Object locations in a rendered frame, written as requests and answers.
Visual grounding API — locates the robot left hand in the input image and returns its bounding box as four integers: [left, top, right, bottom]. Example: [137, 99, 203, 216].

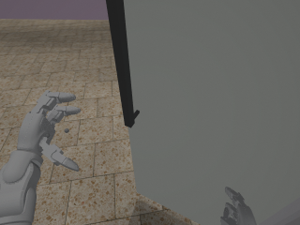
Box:
[17, 90, 81, 172]

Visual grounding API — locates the left robot forearm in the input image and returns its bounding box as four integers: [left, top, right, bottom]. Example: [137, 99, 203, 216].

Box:
[0, 149, 43, 225]

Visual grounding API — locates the handle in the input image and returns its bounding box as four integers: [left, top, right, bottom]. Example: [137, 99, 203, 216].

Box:
[106, 0, 140, 128]

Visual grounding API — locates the robot right hand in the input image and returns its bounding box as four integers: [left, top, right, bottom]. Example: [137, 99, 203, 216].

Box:
[220, 187, 257, 225]

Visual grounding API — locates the fridge door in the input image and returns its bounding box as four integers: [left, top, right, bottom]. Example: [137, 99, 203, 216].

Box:
[123, 0, 300, 225]

